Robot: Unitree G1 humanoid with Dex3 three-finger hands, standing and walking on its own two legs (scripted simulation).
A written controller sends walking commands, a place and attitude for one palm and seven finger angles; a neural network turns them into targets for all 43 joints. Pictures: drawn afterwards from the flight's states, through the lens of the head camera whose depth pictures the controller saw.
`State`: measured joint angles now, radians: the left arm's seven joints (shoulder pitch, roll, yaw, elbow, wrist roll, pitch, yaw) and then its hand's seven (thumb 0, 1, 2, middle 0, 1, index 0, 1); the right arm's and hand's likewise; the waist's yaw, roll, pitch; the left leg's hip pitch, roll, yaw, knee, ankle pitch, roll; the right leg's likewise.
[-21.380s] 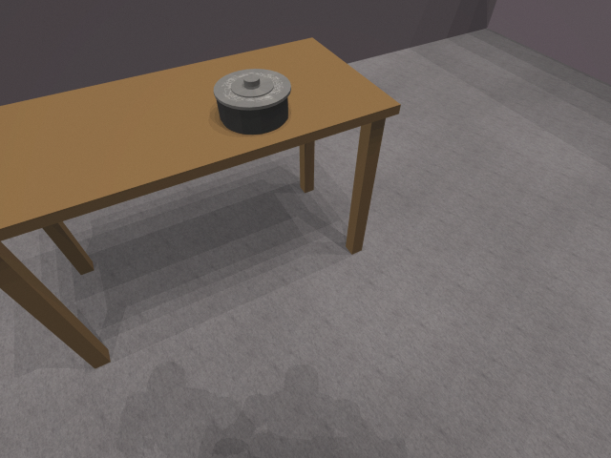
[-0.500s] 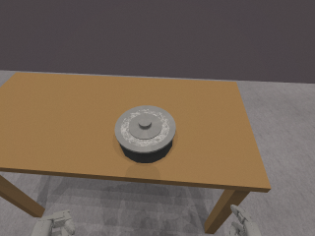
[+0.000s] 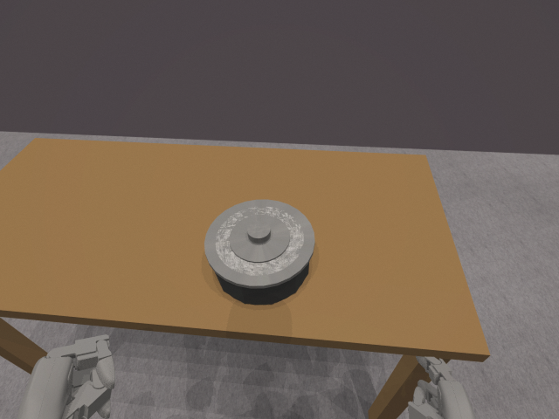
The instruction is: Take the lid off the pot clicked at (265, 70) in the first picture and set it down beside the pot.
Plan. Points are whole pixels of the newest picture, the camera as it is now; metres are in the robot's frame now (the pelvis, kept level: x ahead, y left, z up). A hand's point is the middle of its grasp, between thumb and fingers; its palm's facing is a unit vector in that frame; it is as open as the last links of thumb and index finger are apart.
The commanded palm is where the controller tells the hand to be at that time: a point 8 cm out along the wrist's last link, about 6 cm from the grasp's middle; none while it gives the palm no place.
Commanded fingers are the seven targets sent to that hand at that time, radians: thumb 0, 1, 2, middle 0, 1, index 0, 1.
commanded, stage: raise the hand higher, near the body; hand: left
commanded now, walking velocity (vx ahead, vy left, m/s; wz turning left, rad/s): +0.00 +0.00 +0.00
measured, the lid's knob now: (259, 231) +0.41 +0.09 +0.02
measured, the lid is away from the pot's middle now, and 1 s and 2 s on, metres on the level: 0.00 0.00 0.00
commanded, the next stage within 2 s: reach forward and open the fingers in 0.24 s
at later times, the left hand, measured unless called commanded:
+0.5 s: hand (103, 340) +0.18 +0.23 +0.09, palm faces +0.08 -0.45 -0.89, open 2.9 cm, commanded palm +0.14 +0.26 +0.13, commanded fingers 0.00 0.65 0.97 -1.19 -1.18 -1.19 -1.18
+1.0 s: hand (90, 321) +0.20 +0.27 +0.08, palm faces -0.22 -0.09 -0.97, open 6.0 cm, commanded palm +0.19 +0.26 +0.14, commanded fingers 0.00 -0.09 1.28 -0.89 -0.29 -0.89 -0.29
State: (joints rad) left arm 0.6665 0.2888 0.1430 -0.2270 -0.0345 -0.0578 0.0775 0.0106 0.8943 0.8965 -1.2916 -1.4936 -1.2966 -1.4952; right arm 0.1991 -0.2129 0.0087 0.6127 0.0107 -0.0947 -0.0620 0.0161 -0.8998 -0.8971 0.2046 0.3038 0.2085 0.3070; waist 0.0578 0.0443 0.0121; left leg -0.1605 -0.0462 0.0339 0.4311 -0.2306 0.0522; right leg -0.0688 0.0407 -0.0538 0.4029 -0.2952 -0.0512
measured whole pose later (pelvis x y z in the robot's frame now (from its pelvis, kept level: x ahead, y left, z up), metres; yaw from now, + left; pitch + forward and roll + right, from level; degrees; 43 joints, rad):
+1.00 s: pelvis -0.03 +0.01 +0.00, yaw +0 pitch -1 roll -1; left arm 0.23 0.63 0.05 -0.17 0.75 0.01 -0.18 0.00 0.17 1.19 -1.01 -0.63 -1.02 -0.63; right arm 0.10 -0.28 0.02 0.56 0.05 0.15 0.01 0.01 -0.90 -0.90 0.20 0.30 0.20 0.30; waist 0.05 0.12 0.01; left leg -0.23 -0.04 0.04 0.43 -0.18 0.06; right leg -0.14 0.04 -0.05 0.41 -0.25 -0.05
